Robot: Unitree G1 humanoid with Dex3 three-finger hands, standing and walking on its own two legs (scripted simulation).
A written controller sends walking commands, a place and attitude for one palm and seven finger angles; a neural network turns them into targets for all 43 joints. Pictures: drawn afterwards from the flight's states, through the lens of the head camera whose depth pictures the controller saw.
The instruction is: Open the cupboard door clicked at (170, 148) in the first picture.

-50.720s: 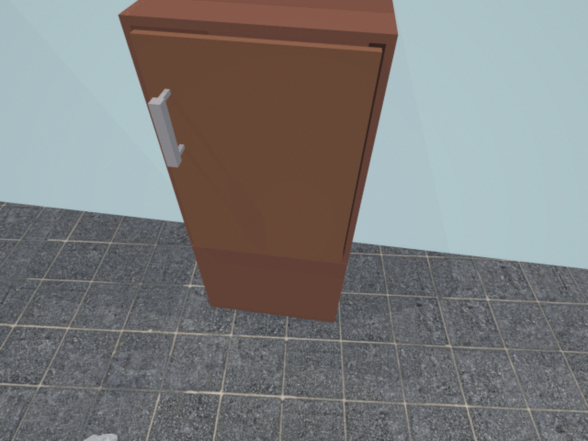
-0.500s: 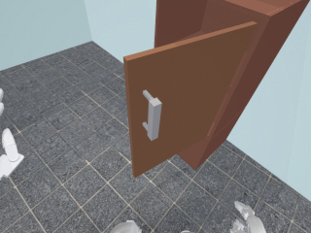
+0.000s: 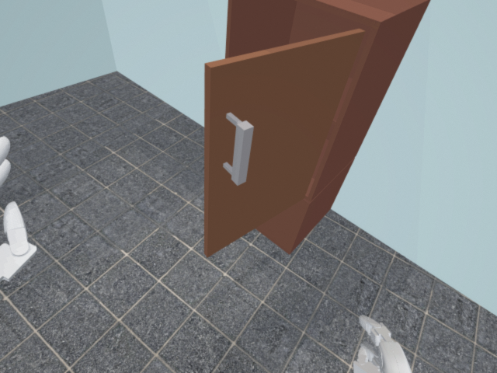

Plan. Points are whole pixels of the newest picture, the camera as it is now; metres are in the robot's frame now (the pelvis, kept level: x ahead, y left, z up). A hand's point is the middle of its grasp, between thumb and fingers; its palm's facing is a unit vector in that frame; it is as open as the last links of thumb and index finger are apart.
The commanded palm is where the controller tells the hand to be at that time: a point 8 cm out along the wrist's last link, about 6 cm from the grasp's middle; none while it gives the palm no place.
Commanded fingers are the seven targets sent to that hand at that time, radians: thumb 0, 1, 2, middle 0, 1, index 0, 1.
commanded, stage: stop stepping back and stand still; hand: left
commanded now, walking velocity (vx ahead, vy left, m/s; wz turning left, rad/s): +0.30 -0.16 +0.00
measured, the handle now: (235, 149) +0.51 +0.08 +0.08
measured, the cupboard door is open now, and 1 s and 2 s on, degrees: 80 80 80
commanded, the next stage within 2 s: let the arm hang, fingers relaxed in 0.68 s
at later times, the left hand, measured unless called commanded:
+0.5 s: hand out of the picture +0.09 +0.31 +0.19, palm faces +0.48 -0.82 -0.30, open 7.4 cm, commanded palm +0.01 +0.36 +0.20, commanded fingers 0.00 0.90 0.90 -0.20 -0.30 -0.20 -0.30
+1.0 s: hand out of the picture -0.02 +0.24 -0.13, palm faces +0.05 -0.97 -0.25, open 7.4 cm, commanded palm none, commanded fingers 0.00 0.90 0.90 -0.20 -0.30 -0.20 -0.30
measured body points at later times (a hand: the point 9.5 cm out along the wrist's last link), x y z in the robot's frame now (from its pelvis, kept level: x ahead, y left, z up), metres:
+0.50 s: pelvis -0.13 +0.06 +0.00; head -0.14 +0.09 +0.45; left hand +0.05 +0.36 +0.21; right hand +0.01 -0.21 -0.06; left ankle -0.11 +0.18 -0.73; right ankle -0.10 -0.07 -0.71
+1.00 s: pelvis -0.13 +0.05 +0.00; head -0.11 +0.04 +0.45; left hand -0.02 +0.29 -0.11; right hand -0.01 -0.20 -0.13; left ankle -0.10 +0.16 -0.70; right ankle -0.13 -0.06 -0.72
